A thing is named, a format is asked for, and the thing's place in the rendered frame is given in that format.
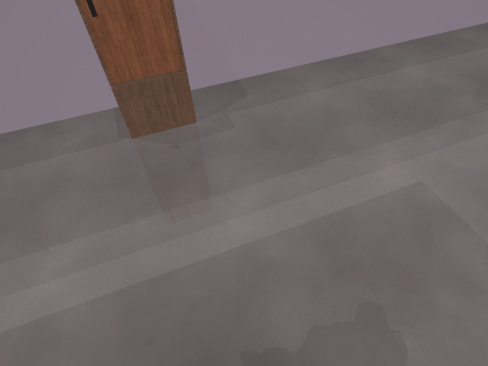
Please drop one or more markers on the cupboard door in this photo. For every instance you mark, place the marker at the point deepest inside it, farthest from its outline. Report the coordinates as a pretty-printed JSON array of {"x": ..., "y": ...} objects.
[{"x": 136, "y": 38}]

